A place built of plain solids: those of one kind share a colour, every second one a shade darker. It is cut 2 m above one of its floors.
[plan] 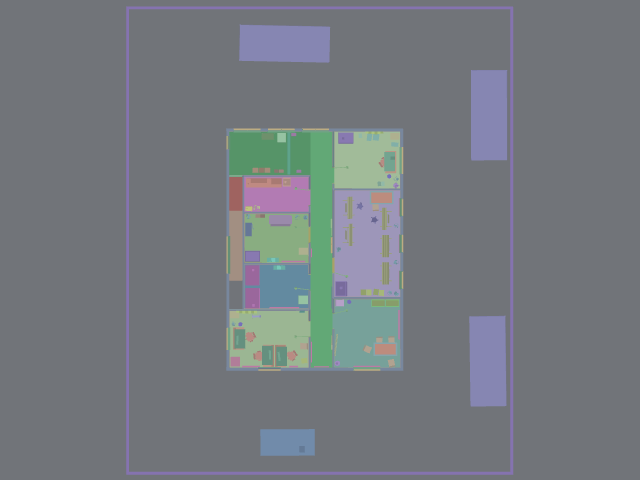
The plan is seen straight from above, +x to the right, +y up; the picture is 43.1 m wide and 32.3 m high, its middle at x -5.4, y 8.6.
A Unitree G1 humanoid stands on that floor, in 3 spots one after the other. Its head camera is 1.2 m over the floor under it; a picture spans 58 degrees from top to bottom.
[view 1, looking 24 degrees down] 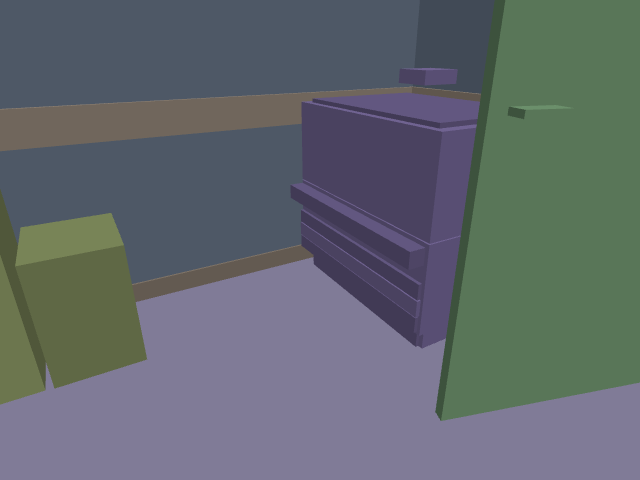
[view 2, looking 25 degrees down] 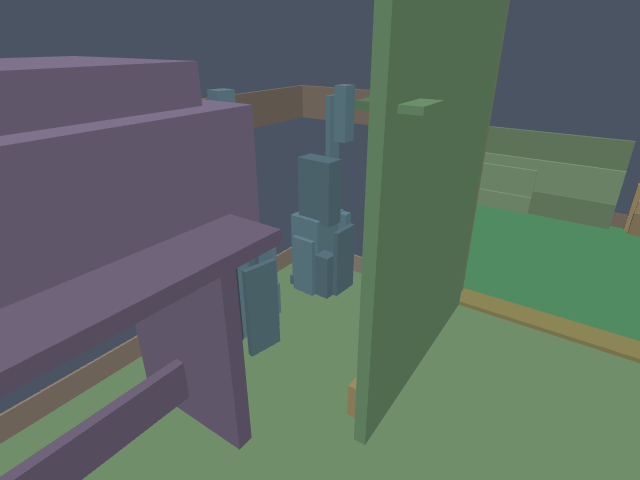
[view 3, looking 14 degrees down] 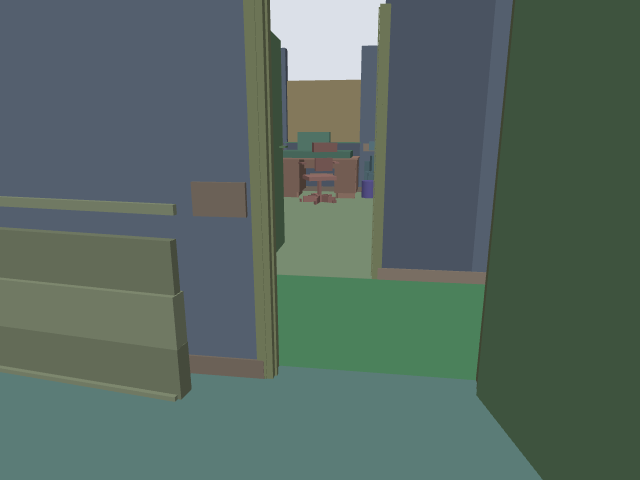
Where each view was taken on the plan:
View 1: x -2.55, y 6.90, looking -120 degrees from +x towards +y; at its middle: plan_chest_small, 2.35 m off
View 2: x -8.05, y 8.95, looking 35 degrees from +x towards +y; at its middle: roll_bin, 2.19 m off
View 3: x -2.55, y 3.15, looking -172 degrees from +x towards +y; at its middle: raised_floor_wages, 4.96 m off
